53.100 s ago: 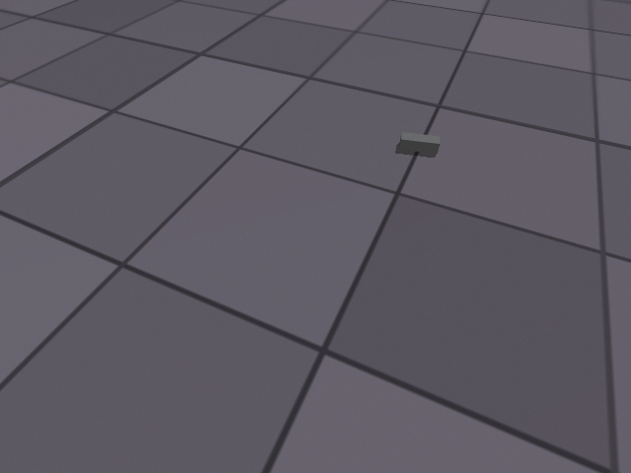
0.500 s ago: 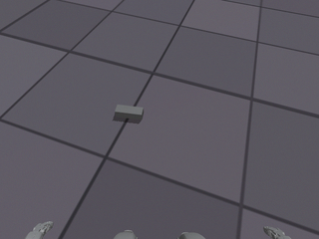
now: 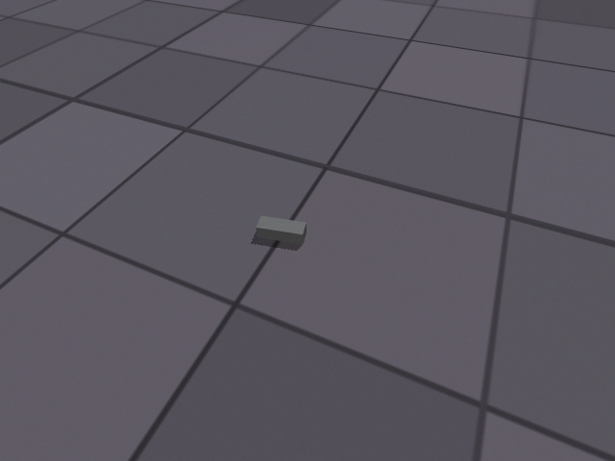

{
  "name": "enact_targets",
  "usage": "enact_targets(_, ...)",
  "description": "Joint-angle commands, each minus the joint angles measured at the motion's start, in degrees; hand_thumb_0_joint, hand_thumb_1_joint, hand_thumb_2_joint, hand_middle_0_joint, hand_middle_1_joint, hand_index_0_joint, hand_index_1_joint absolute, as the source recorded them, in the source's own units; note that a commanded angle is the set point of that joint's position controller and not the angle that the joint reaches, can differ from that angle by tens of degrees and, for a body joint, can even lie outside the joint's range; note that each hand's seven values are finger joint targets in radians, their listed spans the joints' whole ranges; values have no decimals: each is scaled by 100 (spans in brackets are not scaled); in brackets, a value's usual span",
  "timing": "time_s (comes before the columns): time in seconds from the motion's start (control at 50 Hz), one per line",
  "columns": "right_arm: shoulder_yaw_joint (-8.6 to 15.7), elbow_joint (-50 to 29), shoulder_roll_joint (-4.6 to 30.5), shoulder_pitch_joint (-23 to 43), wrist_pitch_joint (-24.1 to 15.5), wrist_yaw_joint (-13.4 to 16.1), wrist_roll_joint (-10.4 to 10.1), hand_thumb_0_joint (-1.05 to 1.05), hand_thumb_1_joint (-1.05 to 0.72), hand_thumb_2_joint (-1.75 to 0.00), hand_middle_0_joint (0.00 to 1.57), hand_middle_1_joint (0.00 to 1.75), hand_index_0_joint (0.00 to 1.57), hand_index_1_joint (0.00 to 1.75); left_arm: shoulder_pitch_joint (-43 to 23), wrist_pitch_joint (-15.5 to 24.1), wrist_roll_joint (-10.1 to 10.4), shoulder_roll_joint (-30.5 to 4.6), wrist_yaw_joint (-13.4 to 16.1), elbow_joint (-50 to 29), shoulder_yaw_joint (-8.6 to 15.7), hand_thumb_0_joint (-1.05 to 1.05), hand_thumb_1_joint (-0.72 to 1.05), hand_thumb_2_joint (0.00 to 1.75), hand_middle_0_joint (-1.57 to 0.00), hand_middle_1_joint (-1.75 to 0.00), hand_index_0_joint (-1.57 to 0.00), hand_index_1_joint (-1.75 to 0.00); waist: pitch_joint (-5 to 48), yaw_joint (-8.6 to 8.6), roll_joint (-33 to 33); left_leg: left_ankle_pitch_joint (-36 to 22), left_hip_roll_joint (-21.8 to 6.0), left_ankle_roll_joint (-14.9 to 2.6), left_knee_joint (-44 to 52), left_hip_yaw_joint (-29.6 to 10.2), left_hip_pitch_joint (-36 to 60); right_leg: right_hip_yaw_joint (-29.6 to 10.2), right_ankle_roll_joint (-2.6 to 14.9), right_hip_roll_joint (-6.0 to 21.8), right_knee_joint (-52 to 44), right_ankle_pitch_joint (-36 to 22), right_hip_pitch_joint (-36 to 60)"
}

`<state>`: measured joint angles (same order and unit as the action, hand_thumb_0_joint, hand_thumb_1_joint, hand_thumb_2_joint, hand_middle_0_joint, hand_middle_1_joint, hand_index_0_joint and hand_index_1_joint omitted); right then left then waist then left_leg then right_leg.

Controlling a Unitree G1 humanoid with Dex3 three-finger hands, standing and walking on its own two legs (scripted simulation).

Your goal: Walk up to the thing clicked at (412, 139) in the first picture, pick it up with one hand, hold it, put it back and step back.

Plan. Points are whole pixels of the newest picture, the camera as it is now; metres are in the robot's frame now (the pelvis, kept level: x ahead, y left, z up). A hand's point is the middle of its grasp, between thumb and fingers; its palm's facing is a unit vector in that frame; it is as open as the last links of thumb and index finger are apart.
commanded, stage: step back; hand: left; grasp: from above
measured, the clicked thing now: (281, 229) +1.16 +0.17 -0.73
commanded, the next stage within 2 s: stand in 0.76 s
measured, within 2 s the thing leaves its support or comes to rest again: neither
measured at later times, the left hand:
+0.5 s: hand out of the picture +0.10 +0.27 -0.15, palm faces +0.02 -0.92 -0.39, open 7.4 cm
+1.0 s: hand (131, 460) +0.17 +0.27 -0.14, palm faces -0.04 -0.94 -0.34, open 7.4 cm
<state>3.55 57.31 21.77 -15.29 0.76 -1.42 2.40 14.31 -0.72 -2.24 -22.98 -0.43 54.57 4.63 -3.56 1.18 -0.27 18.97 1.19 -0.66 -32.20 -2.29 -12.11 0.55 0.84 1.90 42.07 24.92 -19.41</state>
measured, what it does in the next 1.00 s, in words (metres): steps on the spot: left foot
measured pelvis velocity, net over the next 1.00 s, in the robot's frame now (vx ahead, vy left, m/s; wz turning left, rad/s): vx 0.07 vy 0.02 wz -0.03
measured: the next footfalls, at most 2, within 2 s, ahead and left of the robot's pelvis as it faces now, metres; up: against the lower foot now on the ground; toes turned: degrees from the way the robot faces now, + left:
left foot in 0.48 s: +0.14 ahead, +0.14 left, +0.00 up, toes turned +1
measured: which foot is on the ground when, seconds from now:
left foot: down 0.00-0.18, up 0.20-0.46, down 0.48-1.00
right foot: down 0.00-1.00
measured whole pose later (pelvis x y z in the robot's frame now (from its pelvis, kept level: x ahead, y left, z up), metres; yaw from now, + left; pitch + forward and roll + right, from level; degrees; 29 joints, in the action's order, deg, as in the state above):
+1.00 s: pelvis +0.07 +0.02 +0.02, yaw -2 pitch -3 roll +0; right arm 0.3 63.5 19.4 -1.7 -1.3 -0.6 0.4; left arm 4.0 1.5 -0.6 -20.2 -0.2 63.8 0.4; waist -4.2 0.6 -0.2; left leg 9.7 -1.8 0.5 -22.2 2.5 -9.8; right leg 0.1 -1.5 1.4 21.2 13.7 -4.9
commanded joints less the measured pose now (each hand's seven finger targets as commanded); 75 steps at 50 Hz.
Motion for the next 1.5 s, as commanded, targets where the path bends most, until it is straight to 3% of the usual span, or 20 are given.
enact_targets(0.0,274,-552,1443,550,-338,133,30,0,-90,-90,20,30,20,30,-557,269,123,-1016,-33,-513,194,0,90,90,-20,-30,-20,-30,-287,-134,600,1665,-1496,-986,1784,-1961,83,-396,36,53,525,72,-1053)
enact_targets(0.06,353,-522,1564,527,-275,87,27,0,-90,-90,20,30,20,30,-316,326,99,-1034,-86,-327,215,0,90,90,-20,-30,-20,-30,-40,-228,1159,1469,-1324,-959,1558,-1361,-142,44,-11,-96,-242,176,-229)
enact_targets(0.12,268,-621,1281,781,-129,71,-42,0,-90,-90,20,30,20,30,249,370,39,-927,-9,-29,270,0,90,90,-20,-30,-20,-30,-34,192,872,1567,-980,-578,620,-696,-1262,235,70,-380,-1476,-673,1457)
enact_targets(0.14,155,-644,933,560,-112,93,-66,0,-90,-90,20,30,20,30,398,415,-11,-1103,45,16,340,0,90,90,-20,-30,-20,-30,44,239,184,1438,-670,-382,-217,-428,-1831,-431,157,-144,-1875,-323,2090)
enact_targets(0.16,73,-808,647,721,-130,111,-100,0,-90,-90,20,30,20,30,594,467,-67,-1649,99,-9,451,0,90,90,-20,-30,-20,-30,86,384,-1151,1476,209,-96,-1786,-6,-2766,-3021,673,1336,-2890,1204,2026)
enact_targets(0.18,208,-739,1091,750,-101,193,-45,0,-90,-90,20,30,20,30,307,468,-47,-1933,90,-168,506,0,90,90,-20,-30,-20,-30,-310,329,-724,1570,-53,-41,-2403,-547,-2425,-3821,1173,2171,-3227,2033,958)
enact_targets(0.2,257,-633,1266,535,-129,189,-96,0,-90,-90,20,30,20,30,104,496,10,-1778,92,-281,478,0,90,90,-20,-30,-20,-30,-463,178,-219,1224,-181,-56,-2547,-792,-2325,-3532,1303,2082,-3109,1762,816)
enact_targets(0.28,224,-333,1056,55,-181,105,-75,0,-90,-90,20,30,20,30,-382,562,41,-1350,107,-354,335,0,90,90,-20,-30,-20,-30,-145,-61,-376,476,-406,58,-1968,-463,-1434,-1719,956,1370,-2648,-139,428)
enact_targets(0.4,170,-315,835,429,-164,123,-52,0,-90,-90,20,30,20,30,-519,430,140,-1282,126,-352,162,0,90,90,-20,-30,-20,-30,260,-87,-714,-304,-265,59,-136,488,-133,-781,688,1021,-1581,-2685,193)
enact_targets(0.44,213,-211,961,265,-225,185,-28,0,-90,-90,20,30,20,30,-576,375,170,-1050,127,-410,62,0,90,90,-20,-30,-20,-30,564,-234,-381,-1240,-411,-97,630,200,469,-647,403,814,-953,-3018,166)
enact_targets(0.46,247,-243,1172,373,-262,218,-11,0,-90,-90,20,30,20,30,-428,353,218,-858,129,-406,-12,0,90,90,-20,-30,-20,-30,763,-129,232,-1836,-1101,-290,733,-634,572,-490,191,464,-609,-2562,66)
enact_targets(0.48,231,-381,1414,862,-268,216,-64,0,-90,-90,20,30,20,30,-251,294,296,-770,136,-284,-47,0,90,90,-20,-30,-20,-30,772,59,639,-1253,-1647,-745,1000,-1313,43,-196,13,-89,-375,-1034,249)
enact_targets(0.5,231,-378,1486,1068,-239,189,-127,0,-90,-90,20,30,20,30,-214,253,271,-925,157,-96,-3,0,90,90,-20,-30,-20,-30,719,92,654,-927,-1786,-997,951,-1248,-397,-86,36,-90,-461,-219,796)
enact_targets(0.58,77,-207,1142,1313,-177,177,-142,0,-90,-90,20,30,20,30,-438,323,178,-1105,132,122,-1,0,90,90,-20,-30,-20,-30,370,11,515,-465,-1001,-259,706,-419,-613,-604,185,279,-1399,-1412,897)
enact_targets(0.62,41,-86,1056,1312,-189,168,-166,0,-90,-90,20,30,20,30,-554,369,190,-1169,141,187,4,0,90,90,-20,-30,-20,-30,527,-69,337,-1089,-888,-174,500,-221,-162,-824,221,491,-1561,-1989,843)
enact_targets(0.7,40,70,1031,1428,-215,166,-189,0,-90,-90,20,30,20,30,-719,372,204,-1087,164,316,-33,0,90,90,-20,-30,-20,-30,817,-72,208,-2106,-977,-247,525,-109,304,-624,111,435,-1561,-2704,1030)
enact_targets(0.8,-41,223,1044,1445,-317,153,-191,0,-90,-90,20,30,20,30,-887,305,228,-886,103,540,-197,0,90,90,-20,-30,-20,-30,772,-78,200,-2638,-1049,-175,1022,-268,691,-463,-18,409,-1929,-2548,1225)
enact_targets(1.2,-86,430,996,1564,-294,124,-188,0,-90,-90,20,30,20,30,-1161,322,166,-935,77,785,-226,0,90,90,-20,-30,-20,-30,631,-110,102,-1776,-954,-7,1552,-117,770,-491,-56,596,-2694,-2131,1367)
enact_targets(1.32,-80,485,1038,1422,-252,117,-178,0,-90,-90,20,30,20,30,-1096,288,161,-956,58,826,-225,0,90,90,-20,-30,-20,-30,343,-149,129,-798,-900,8,1713,-172,517,-517,-33,555,-2852,-1306,1101)
enact_targets(1.48,-94,510,1031,1290,-261,115,-170,0,-90,-90,20,30,20,30,-989,290,163,-957,53,835,-228,0,90,90,-20,-30,-20,-30,428,-151,69,-999,-919,-32,1666,-217,535,-527,-22,589,-2799,-1502,1153)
